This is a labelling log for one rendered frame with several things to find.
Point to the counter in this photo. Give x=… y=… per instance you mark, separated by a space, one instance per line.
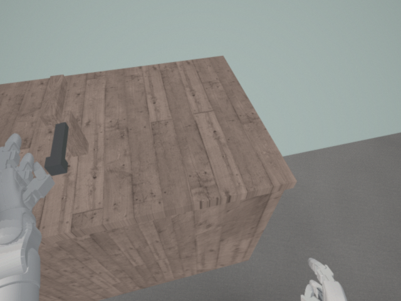
x=171 y=173

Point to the robot right hand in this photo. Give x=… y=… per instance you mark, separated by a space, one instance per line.
x=330 y=289

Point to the robot left hand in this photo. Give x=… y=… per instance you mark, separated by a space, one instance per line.
x=18 y=188

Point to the tap lever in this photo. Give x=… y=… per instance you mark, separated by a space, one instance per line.
x=56 y=163

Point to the left robot forearm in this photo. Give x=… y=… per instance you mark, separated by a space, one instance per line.
x=20 y=264

